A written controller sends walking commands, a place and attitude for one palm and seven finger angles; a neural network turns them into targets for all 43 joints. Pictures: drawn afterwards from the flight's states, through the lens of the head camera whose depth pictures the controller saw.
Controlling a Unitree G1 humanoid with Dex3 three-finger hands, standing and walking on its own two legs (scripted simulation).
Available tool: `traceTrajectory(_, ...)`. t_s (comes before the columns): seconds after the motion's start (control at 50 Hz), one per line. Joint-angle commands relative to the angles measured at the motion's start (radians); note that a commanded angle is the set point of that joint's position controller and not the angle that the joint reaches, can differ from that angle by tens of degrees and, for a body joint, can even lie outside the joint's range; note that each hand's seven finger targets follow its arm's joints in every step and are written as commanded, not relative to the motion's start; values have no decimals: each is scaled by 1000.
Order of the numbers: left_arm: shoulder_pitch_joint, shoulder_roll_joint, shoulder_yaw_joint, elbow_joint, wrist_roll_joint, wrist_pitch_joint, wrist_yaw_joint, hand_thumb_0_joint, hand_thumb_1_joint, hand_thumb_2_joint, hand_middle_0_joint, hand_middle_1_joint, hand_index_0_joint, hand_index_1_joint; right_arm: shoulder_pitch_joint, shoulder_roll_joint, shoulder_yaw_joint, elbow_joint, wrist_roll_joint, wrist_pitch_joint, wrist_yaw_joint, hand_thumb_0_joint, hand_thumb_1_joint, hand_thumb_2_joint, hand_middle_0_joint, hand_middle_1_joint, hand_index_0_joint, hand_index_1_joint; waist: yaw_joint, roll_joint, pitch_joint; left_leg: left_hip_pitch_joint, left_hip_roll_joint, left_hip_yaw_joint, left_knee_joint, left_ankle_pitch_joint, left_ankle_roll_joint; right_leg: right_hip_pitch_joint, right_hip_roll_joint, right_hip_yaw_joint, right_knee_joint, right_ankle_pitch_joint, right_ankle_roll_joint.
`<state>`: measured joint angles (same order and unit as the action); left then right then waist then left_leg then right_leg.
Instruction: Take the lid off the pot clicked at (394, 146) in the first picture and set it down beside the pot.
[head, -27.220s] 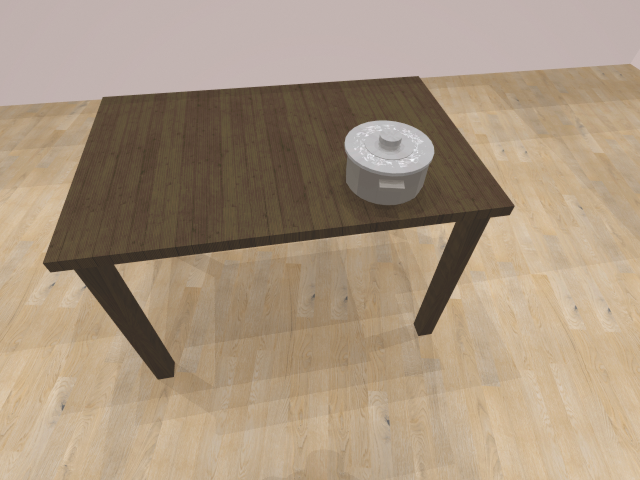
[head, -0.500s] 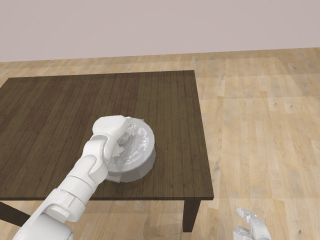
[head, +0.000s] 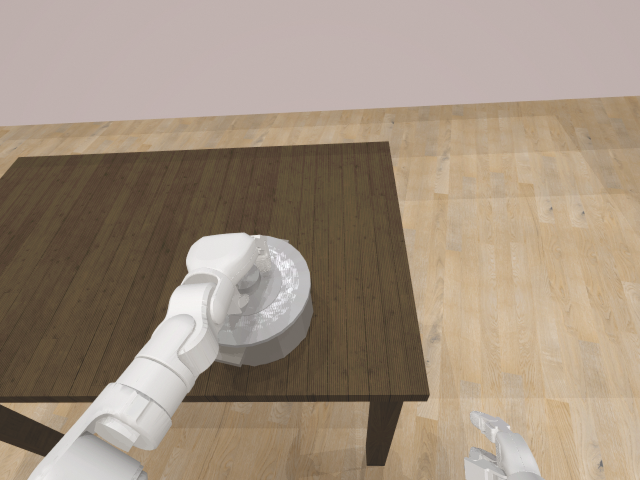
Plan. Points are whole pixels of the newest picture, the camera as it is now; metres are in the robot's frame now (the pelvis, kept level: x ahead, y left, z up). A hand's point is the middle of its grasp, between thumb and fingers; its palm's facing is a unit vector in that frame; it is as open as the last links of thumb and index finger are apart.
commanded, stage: lift the lid straight up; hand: left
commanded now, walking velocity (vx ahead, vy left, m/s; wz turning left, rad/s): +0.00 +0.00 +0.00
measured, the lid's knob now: (244, 277) +0.40 +0.14 +0.00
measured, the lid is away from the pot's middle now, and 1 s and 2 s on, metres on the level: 0.00 0.01 0.02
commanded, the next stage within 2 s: move the lid sideways beside the pot in 1.88 s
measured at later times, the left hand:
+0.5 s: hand (230, 268) +0.37 +0.14 +0.07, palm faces -0.25 -0.09 -0.96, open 7.7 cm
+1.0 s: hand (230, 250) +0.37 +0.13 +0.11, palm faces -0.21 -0.07 -0.97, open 7.7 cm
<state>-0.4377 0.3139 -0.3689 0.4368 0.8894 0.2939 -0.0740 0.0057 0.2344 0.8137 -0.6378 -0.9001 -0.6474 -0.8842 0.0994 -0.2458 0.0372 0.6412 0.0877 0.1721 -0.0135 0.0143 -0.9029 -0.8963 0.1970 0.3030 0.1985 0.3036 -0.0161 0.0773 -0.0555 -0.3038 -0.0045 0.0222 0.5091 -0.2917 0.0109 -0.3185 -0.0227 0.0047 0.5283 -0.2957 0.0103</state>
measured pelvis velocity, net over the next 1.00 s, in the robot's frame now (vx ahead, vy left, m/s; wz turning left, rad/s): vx -0.01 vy -0.01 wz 0.02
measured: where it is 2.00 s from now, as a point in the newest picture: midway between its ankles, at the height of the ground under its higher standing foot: outside the picture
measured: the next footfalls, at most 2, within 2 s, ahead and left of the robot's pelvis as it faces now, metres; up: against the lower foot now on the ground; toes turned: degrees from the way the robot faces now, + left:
none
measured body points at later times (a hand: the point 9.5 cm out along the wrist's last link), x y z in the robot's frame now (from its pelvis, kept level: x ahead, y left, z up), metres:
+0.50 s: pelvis +0.00 +0.00 +0.00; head +0.01 -0.05 +0.45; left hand +0.38 +0.14 +0.12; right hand +0.19 -0.23 -0.11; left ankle -0.02 +0.11 -0.74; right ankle -0.02 -0.13 -0.74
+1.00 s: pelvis -0.01 -0.01 +0.00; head -0.01 -0.06 +0.45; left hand +0.37 +0.13 +0.16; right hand +0.20 -0.22 -0.11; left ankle -0.02 +0.11 -0.74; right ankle -0.02 -0.13 -0.74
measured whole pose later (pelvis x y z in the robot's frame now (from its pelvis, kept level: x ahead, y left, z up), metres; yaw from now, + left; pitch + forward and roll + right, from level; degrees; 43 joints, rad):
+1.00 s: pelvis -0.01 -0.01 +0.00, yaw +1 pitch +2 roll +1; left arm -0.56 0.37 -0.40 0.30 0.85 0.37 -0.24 0.01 0.21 0.82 -0.66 -0.90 -0.67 -0.88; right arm 0.04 -0.26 0.06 0.65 0.09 0.16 -0.01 0.02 -0.90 -0.90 0.20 0.30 0.20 0.30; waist 0.01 0.10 -0.04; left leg -0.23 -0.01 0.00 0.46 -0.25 0.00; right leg -0.25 -0.03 -0.02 0.50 -0.28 0.00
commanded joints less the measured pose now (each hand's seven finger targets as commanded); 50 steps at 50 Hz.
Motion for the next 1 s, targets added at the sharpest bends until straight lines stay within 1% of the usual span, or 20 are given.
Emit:
traceTrajectory(0.0, -449, 157, 101, -251, 22, 4, 40, 0, 636, 1007, -836, -1008, -849, -982, -139, -87, -34, -143, 0, -40, -6, 0, -900, -900, 200, 300, 200, 300, 10, -53, -365, 165, -3, -22, -27, 389, 42, 149, 15, -32, -18, 449, -49)
traceTrajectory(0.08, -445, 158, 103, -222, 11, 12, 25, 0, 638, 1007, -837, -1008, -849, -982, -140, -92, -29, -136, 0, -37, -9, 0, -900, -900, 200, 300, 200, 300, 6, -94, -327, 143, -1, -23, -36, 364, 40, 148, 15, -31, -27, 438, -47)
traceTrajectory(0.12, -503, 151, 87, -263, 11, 11, 17, 0, 639, 1007, -837, -1008, -849, -982, -145, -88, -32, -137, -1, -37, -11, 0, -900, -900, 200, 300, 200, 300, 4, -82, -352, 163, 0, -25, -38, 363, 44, 152, 12, -30, -32, 441, -47)
traceTrajectory(0.16, -491, 214, 143, -274, 10, 5, 12, 0, 639, 1007, -837, -1008, -849, -982, -156, -94, -28, -142, -3, -40, -13, 0, -900, -900, 200, 300, 200, 300, 16, -92, -372, 166, -4, -28, -38, 382, 44, 186, 13, -23, -32, 460, -48)
traceTrajectory(0.18, -479, 186, 119, -284, 7, 2, 9, 0, 639, 1007, -837, -1008, -849, -982, -151, -88, -28, -144, -5, -43, -14, 0, -900, -900, 200, 300, 200, 300, 13, -81, -383, 172, -5, -25, -39, 385, 44, 192, 10, -24, -28, 467, -46)
traceTrajectory(0.28, -490, 193, 122, -213, 2, 19, -9, 0, 639, 1007, -837, -1008, -849, -982, -156, -94, -21, -132, 1, -36, -19, 0, -900, -900, 200, 300, 200, 300, 9, -127, -306, 134, -5, -15, -59, 310, 43, 174, 8, -22, -54, 414, -39)
traceTrajectory(0.34, -541, 194, 109, -289, 6, 16, -21, 0, 640, 1007, -837, -1008, -849, -982, -170, -88, -20, -142, -1, -43, -18, 0, -900, -900, 200, 300, 200, 300, 10, -79, -371, 175, -10, -23, -48, 366, 45, 198, 5, -23, -41, 465, -43)
traceTrajectory(0.36, -544, 224, 138, -325, 4, 11, -25, 0, 640, 1007, -837, -1008, -849, -982, -177, -91, -25, -150, -3, -44, -16, 0, -900, -900, 200, 300, 200, 300, 15, -81, -391, 182, -8, -25, -46, 383, 45, 218, 6, -18, -41, 478, -45)
traceTrajectory(0.42, -463, 170, 101, -298, -5, 14, -37, 0, 640, 1007, -837, -1008, -849, -982, -176, -85, -22, -151, 1, -47, -6, 0, -900, -900, 200, 300, 200, 300, 15, -91, -351, 176, -5, -25, -44, 406, 41, 198, 6, -32, -35, 494, -43)
traceTrajectory(0.46, -452, 202, 130, -236, -4, 25, -42, 0, 640, 1007, -837, -1008, -849, -982, -178, -96, -16, -143, 5, -40, -4, 0, -900, -900, 200, 300, 200, 300, 16, -118, -301, 142, -5, -24, -59, 358, 36, 188, 9, -30, -48, 452, -43)
traceTrajectory(0.52, -570, 186, 91, -341, 7, 30, -45, 0, 640, 1007, -837, -1008, -849, -982, -199, -87, -20, -150, 3, -38, -4, 0, -900, -900, 200, 300, 200, 300, 12, -61, -334, 173, -5, -26, -62, 341, 39, 180, 5, -29, -48, 422, -46)
traceTrajectory(0.56, -555, 228, 134, -378, 7, 30, -44, 0, 640, 1007, -837, -1008, -849, -982, -204, -87, -23, -160, -2, -45, -1, 0, -900, -900, 200, 300, 200, 300, 26, -70, -392, 197, -6, -32, -54, 389, 43, 220, 9, -26, -40, 461, -48)
traceTrajectory(0.64, -541, 173, 86, -281, 1, 54, -53, 0, 640, 1007, -837, -1008, -849, -982, -208, -86, -9, -139, 5, -39, -3, 0, -900, -900, 200, 300, 200, 300, 16, -106, -296, 152, -3, -23, -74, 319, 35, 176, 7, -33, -57, 408, -41)
traceTrajectory(0.66, -555, 225, 135, -276, 4, 62, -52, 0, 640, 1007, -837, -1008, -849, -982, -208, -92, -13, -138, 5, -38, -5, 0, -900, -900, 200, 300, 200, 300, 22, -120, -299, 148, -4, -23, -77, 303, 38, 190, 9, -27, -64, 388, -42)
traceTrajectory(0.72, -631, 226, 118, -355, 5, 64, -60, 0, 640, 1007, -837, -1008, -849, -982, -223, -84, -11, -151, 0, -49, -12, 0, -900, -900, 200, 300, 200, 300, 25, -82, -364, 178, -8, -26, -74, 329, 43, 223, 0, -23, -53, 421, -43)
traceTrajectory(0.76, -572, 257, 155, -354, 3, 62, -67, 0, 640, 1007, -837, -1008, -849, -982, -227, -87, -11, -158, -2, -57, -6, 0, -900, -900, 200, 300, 200, 300, 35, -89, -391, 184, -10, -30, -66, 375, 42, 255, 3, -20, -45, 466, -44)
traceTrajectory(0.82, -540, 191, 100, -283, -6, 74, -87, 0, 640, 1007, -837, -1008, -849, -982, -228, -83, -7, -149, 5, -50, -1, 0, -900, -900, 200, 300, 200, 300, 23, -109, -301, 154, -6, -20, -73, 325, 36, 200, 2, -31, -56, 424, -38)
traceTrajectory(0.88, -585, 200, 98, -328, -4, 79, -101, 0, 640, 1007, -837, -1008, -849, -982, -239, -85, -9, -161, 6, -47, -1, 0, -900, -900, 200, 300, 200, 300, 23, -104, -328, 165, -9, -19, -79, 319, 40, 211, 2, -28, -56, 407, -38)
traceTrajectory(0.96, -602, 280, 164, -389, -5, 69, -110, 0, 640, 1007, -837, -1008, -849, -982, -245, -90, -10, -162, -1, -58, -2, 0, -900, -900, 200, 300, 200, 300, 34, -111, -375, 178, -10, -28, -74, 353, 42, 257, 0, -20, -52, 457, -40)
traceTrajectory(0.98, -592, 238, 127, -387, -10, 68, -114, 0, 640, 1007, -837, -1008, -849, -982, -243, -82, -6, -164, 0, -61, -2, 0, -900, -900, 200, 300, 200, 300, 30, -97, -359, 177, -10, -22, -77, 361, 42, 249, -2, -23, -51, 463, -38)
